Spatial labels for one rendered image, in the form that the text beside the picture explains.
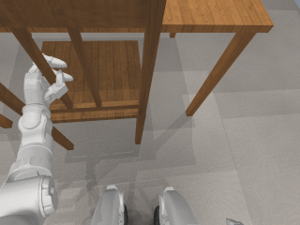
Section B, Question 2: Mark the robot shin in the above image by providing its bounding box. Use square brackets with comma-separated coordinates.
[101, 185, 125, 225]
[158, 187, 174, 225]

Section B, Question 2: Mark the table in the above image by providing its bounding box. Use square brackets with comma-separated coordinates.
[0, 0, 274, 128]

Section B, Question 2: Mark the left robot shin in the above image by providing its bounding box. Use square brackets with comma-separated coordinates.
[101, 185, 125, 225]

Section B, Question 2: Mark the left robot forearm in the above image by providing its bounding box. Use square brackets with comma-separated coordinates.
[0, 103, 54, 191]

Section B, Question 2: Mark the chair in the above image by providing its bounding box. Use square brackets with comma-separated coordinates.
[0, 0, 167, 151]

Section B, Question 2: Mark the right robot shin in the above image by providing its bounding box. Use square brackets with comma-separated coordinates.
[158, 187, 174, 225]

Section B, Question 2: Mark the left robot hand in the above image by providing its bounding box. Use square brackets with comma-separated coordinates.
[23, 53, 73, 109]

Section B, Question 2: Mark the left robot upper arm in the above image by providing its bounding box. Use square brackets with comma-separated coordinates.
[0, 174, 58, 225]

